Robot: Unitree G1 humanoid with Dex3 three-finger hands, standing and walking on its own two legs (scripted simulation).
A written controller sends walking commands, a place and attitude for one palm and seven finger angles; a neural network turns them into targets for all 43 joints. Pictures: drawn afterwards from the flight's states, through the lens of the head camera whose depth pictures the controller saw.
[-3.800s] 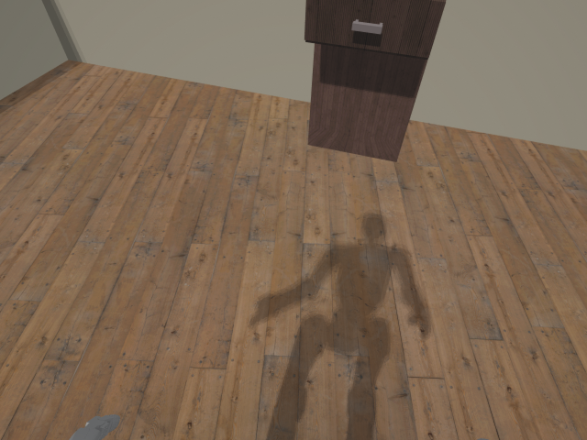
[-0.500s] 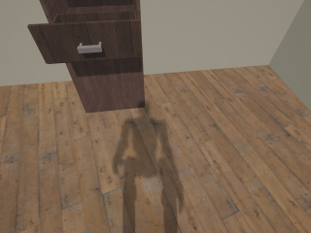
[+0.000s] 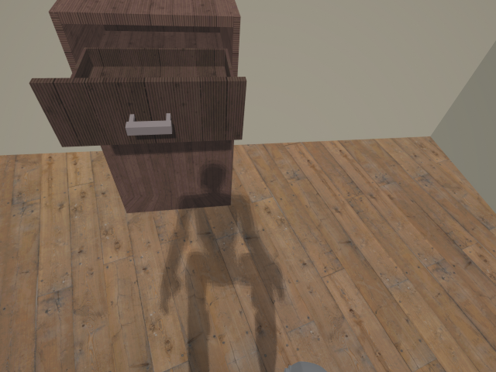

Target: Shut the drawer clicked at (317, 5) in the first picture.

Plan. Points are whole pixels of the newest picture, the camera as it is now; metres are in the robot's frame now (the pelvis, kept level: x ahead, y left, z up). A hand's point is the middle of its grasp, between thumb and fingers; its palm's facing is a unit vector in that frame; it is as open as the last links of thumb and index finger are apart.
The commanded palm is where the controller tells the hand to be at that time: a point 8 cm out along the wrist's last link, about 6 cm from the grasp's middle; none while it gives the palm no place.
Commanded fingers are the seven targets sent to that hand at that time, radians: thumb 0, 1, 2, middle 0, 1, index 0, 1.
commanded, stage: turn to face it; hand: left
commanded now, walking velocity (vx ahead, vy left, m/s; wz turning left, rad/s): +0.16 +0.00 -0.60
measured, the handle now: (150, 122) +0.63 +0.29 +0.01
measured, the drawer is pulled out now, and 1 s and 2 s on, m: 0.30 0.30 0.30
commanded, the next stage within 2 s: take the last steps up to it in 0.58 s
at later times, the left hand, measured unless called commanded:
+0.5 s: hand (187, 331) +0.22 +0.13 -0.17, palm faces +0.09 -0.98 -0.17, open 7.3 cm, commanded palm none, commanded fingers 0.00 0.90 0.90 -0.20 -0.30 -0.20 -0.30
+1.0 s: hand out of the picture +0.10 +0.18 -0.17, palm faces +0.19 -0.96 -0.20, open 7.4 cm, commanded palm none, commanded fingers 0.00 0.90 0.90 -0.20 -0.30 -0.20 -0.30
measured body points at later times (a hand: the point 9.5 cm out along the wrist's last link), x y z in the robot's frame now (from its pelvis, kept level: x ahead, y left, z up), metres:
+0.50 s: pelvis +0.11 -0.04 -0.01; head +0.12 -0.04 +0.44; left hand +0.22 +0.18 -0.15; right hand +0.11 -0.25 -0.17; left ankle +0.08 +0.08 -0.69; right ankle +0.18 -0.14 -0.74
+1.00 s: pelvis +0.13 -0.01 +0.00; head +0.13 -0.01 +0.45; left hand +0.09 +0.23 -0.15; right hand +0.16 -0.23 -0.15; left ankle +0.11 +0.08 -0.74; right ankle +0.15 -0.14 -0.70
